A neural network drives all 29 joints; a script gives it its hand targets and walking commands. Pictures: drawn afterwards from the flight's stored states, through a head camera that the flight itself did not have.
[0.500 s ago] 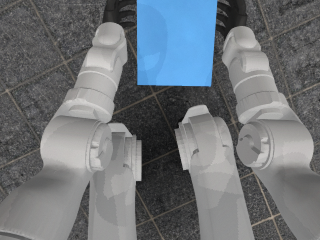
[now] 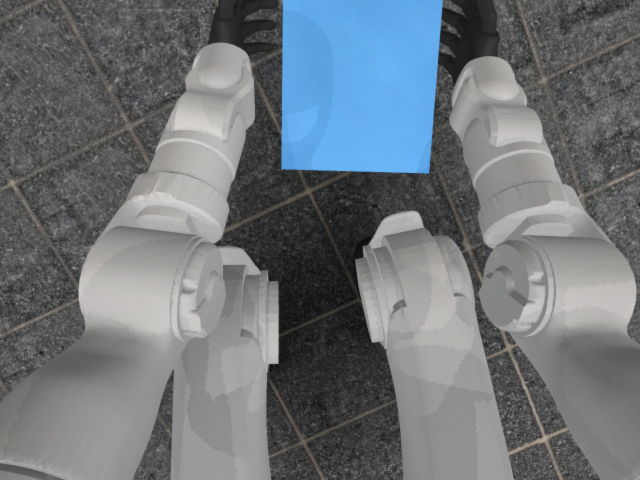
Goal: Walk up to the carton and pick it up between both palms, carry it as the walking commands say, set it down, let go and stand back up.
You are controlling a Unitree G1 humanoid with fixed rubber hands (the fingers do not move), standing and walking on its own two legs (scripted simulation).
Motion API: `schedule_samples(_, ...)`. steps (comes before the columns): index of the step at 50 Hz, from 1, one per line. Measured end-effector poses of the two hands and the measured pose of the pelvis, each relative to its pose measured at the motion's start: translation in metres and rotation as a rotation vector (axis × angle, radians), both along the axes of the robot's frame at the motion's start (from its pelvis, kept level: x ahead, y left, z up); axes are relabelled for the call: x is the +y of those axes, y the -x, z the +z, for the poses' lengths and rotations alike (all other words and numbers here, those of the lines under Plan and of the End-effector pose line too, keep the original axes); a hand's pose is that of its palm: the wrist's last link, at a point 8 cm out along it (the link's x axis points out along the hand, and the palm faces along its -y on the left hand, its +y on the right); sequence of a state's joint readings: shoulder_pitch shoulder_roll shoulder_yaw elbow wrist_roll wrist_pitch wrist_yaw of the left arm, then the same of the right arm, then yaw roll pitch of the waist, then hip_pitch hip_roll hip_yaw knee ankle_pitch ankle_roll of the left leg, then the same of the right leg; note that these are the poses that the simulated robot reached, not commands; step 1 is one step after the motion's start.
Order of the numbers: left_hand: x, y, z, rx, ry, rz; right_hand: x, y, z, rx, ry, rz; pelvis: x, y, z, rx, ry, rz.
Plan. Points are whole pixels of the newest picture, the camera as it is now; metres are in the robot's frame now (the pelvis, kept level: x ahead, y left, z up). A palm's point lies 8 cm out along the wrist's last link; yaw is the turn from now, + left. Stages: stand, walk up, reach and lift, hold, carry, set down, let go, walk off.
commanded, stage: set down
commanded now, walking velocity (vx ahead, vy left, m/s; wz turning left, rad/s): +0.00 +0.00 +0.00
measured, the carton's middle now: (348, 50) +0.52 -0.11 -0.25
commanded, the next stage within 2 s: let go in 1.92 s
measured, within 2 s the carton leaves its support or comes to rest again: neither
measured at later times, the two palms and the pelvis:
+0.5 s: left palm (183, 61) +0.52 +0.08 -0.19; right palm (496, 91) +0.44 -0.25 -0.19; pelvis -0.01 +0.00 +0.01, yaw -1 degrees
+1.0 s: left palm (174, 13) +0.52 +0.05 -0.08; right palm (578, 47) +0.45 -0.26 -0.08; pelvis -0.03 -0.01 +0.08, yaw -2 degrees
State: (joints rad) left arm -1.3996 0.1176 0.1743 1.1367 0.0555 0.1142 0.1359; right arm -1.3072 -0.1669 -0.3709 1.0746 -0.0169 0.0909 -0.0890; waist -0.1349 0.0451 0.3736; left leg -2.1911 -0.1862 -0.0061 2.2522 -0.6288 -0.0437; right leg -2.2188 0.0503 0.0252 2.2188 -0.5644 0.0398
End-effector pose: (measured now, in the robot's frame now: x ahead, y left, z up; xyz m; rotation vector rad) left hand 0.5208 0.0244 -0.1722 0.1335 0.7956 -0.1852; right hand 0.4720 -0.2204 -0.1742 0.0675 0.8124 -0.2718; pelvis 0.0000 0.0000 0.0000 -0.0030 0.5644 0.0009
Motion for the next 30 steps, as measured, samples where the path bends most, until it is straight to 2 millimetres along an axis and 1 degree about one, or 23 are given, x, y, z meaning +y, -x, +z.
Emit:
schedule_samples(8,0.001,-0.001,-0.001,-0.019,-0.004,-0.018,-0.001,0.001,-0.001,-0.013,0.0,0.006,0.0,0.002,0.002,0.002,0.0,-0.002)
schedule_samples(11,0.003,-0.003,-0.001,-0.038,-0.01,-0.02,-0.001,0.004,-0.003,-0.012,0.009,0.012,0.0,0.003,0.004,0.006,0.001,-0.006)
schedule_samples(15,0.018,-0.006,-0.002,-0.067,-0.028,0.015,-0.008,0.016,-0.01,0.019,0.019,-0.006,-0.001,0.004,0.009,0.023,0.004,-0.012)
schedule_samples(21,0.043,0.002,-0.014,-0.027,-0.057,0.042,-0.026,0.031,-0.019,0.03,0.032,-0.046,-0.001,0.006,0.014,0.04,0.007,-0.012)
schedule_samples(25,0.053,0.001,-0.015,-0.037,-0.065,0.047,-0.033,0.032,-0.019,0.011,0.036,-0.041,-0.002,0.008,0.013,0.027,0.002,-0.014)
schedule_samples(30,0.051,-0.009,-0.009,-0.086,-0.054,0.036,-0.038,0.023,-0.015,-0.049,0.04,-0.029,-0.003,0.016,0.012,-0.038,0.007,-0.014)
